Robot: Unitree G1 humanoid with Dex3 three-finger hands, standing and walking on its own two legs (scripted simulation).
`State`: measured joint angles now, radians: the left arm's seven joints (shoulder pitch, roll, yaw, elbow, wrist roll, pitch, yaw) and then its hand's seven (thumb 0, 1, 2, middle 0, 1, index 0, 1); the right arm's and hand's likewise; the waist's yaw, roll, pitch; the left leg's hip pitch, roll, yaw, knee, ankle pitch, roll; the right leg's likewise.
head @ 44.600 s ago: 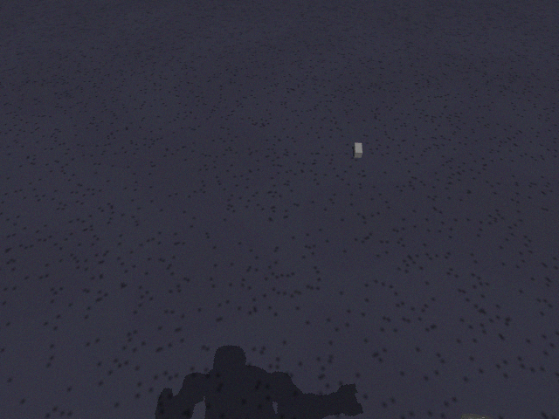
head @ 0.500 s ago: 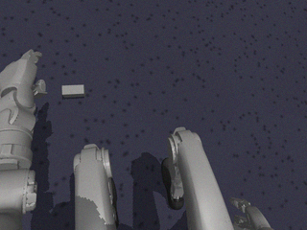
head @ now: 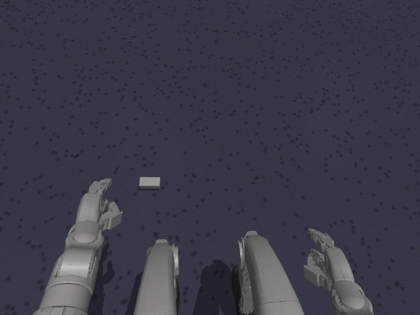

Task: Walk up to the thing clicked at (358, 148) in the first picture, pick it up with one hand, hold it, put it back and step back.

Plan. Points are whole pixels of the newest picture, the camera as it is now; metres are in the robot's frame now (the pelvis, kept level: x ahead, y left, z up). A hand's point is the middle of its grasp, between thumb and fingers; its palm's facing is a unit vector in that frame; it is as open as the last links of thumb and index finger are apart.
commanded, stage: home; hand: left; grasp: from above
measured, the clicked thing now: (150, 182) +0.56 +0.20 -0.58
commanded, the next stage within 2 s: none
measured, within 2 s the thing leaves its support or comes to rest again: neither
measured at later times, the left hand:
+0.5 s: hand (81, 260) +0.21 +0.18 +0.07, palm faces +0.11 -0.97 -0.21, open 7.4 cm
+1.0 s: hand (81, 266) +0.21 +0.18 +0.07, palm faces +0.09 -0.98 -0.20, open 7.4 cm
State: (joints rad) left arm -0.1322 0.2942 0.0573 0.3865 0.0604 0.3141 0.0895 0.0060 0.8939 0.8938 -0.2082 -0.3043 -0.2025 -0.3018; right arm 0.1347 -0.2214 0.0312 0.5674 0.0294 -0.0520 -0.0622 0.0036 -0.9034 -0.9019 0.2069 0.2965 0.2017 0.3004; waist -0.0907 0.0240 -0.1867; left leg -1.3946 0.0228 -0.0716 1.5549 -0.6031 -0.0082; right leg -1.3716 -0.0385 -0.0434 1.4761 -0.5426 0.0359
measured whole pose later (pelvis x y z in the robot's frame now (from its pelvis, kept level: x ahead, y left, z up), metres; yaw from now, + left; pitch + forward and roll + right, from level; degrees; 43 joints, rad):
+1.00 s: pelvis +0.05 +0.00 +0.12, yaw +2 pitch +9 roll -3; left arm 0.50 0.22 0.03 -0.12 -0.05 0.45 0.03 0.01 0.90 0.89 -0.20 -0.30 -0.20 -0.30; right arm 0.29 -0.22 0.04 0.56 0.00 -0.25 -0.19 0.01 -0.90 -0.90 0.21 0.30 0.20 0.30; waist -0.04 0.04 -0.15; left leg -0.68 0.03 -0.07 1.01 -0.48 -0.02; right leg -0.65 -0.03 -0.07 0.92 -0.43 0.03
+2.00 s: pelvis +0.06 +0.00 +0.12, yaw +2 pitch +10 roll -3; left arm 0.50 0.23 0.03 -0.14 -0.06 0.45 0.03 0.01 0.90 0.89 -0.20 -0.30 -0.20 -0.30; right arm 0.29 -0.22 0.03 0.55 0.00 -0.25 -0.19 0.01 -0.90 -0.90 0.21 0.30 0.20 0.30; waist -0.04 0.04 -0.16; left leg -0.68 0.04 -0.06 1.02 -0.50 -0.01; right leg -0.65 -0.02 -0.06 0.93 -0.44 0.03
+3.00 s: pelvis +0.05 +0.00 +0.16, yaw +3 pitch -2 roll -1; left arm 0.24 0.30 0.05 0.87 0.04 0.04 0.03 0.01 0.90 0.89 -0.20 -0.30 -0.20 -0.30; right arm 0.21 -0.30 -0.04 0.93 -0.06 -0.02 -0.02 0.01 -0.90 -0.90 0.21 0.30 0.20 0.30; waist 0.02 0.00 0.04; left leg -0.32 -0.01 -0.04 0.70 -0.36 0.00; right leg -0.31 -0.07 -0.05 0.67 -0.33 0.04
